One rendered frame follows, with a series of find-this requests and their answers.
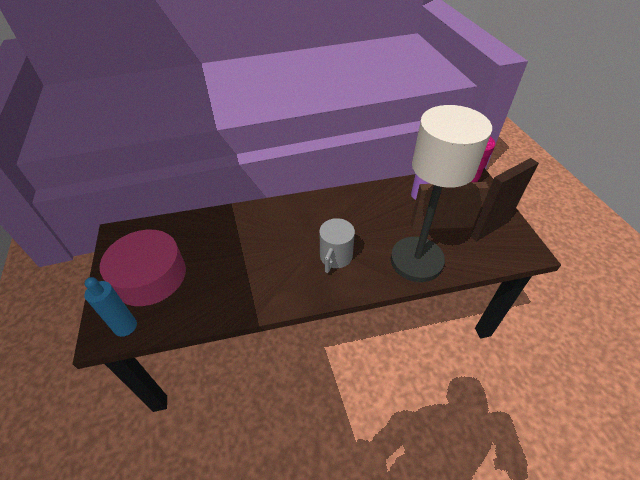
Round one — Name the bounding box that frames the sofa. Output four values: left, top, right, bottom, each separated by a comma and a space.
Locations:
0, 0, 528, 267

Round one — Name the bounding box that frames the desk lamp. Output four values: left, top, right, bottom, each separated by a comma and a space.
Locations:
391, 105, 492, 282

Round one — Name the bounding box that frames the coffee table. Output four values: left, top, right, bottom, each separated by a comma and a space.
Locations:
73, 168, 561, 412

